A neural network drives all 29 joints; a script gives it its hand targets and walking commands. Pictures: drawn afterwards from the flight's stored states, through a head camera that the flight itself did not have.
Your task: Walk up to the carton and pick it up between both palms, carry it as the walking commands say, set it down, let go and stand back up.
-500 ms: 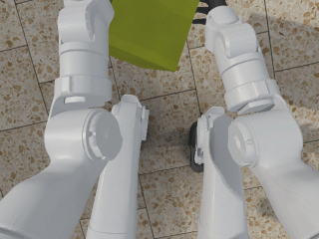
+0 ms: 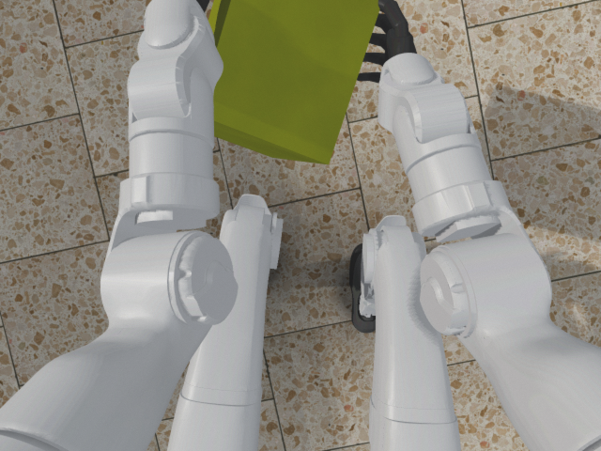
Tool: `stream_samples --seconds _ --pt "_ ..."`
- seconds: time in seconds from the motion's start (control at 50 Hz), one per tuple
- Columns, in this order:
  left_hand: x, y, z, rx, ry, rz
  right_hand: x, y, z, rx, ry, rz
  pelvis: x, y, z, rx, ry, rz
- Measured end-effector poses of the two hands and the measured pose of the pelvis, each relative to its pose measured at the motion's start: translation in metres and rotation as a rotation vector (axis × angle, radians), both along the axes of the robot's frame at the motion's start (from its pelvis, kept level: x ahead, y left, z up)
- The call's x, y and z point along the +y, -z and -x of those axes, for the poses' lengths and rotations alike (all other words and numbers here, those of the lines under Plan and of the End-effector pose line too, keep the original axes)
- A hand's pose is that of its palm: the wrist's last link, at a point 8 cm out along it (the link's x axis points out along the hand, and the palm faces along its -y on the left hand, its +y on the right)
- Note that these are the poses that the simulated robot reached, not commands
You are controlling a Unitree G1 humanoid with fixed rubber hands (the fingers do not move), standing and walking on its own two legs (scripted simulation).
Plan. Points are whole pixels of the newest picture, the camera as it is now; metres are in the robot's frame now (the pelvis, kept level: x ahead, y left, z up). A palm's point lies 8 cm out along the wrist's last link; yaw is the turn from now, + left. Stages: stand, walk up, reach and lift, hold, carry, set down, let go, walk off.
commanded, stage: reach and lift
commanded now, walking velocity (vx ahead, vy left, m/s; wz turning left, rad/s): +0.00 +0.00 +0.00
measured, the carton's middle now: (278, 32) +0.55 +0.10 -0.15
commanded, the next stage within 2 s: none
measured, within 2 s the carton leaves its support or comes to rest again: neither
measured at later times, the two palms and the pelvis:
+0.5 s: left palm out of the picture +0.50 +0.18 +0.03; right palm (411, 69) +0.48 -0.04 -0.03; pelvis +0.00 +0.00 +0.05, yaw +0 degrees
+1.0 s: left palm out of the picture +0.47 +0.18 +0.14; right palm (450, 39) +0.46 -0.03 +0.07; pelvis +0.06 +0.00 +0.13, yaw +1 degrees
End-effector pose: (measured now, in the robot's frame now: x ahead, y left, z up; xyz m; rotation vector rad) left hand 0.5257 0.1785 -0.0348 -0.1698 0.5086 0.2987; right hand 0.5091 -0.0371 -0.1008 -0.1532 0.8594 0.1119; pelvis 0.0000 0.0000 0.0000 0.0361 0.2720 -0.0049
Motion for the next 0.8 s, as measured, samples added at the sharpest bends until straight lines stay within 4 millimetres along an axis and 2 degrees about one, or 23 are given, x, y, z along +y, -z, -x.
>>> stream_samples --seconds 0.44,0.58,0.7,0.8 --pt "-0.001 -0.059 0.025 -0.001 -0.014 -0.007 0.000 -0.059 0.023 0.005 0.008 -0.006 -0.003 -0.047 -0.004 -0.066 -0.002 0.002" --pt "0.000 -0.084 0.031 -0.006 -0.014 -0.012 0.001 -0.083 0.029 0.001 0.008 -0.007 -0.003 -0.061 -0.007 -0.080 -0.004 0.003" --pt "0.002 -0.111 0.040 0.004 -0.021 -0.039 0.004 -0.108 0.037 0.011 -0.010 -0.003 -0.002 -0.075 -0.019 -0.037 -0.007 0.006" --pt "0.003 -0.142 0.052 0.024 -0.038 -0.051 0.006 -0.139 0.045 0.026 -0.027 0.002 -0.001 -0.091 -0.038 0.026 -0.012 0.008"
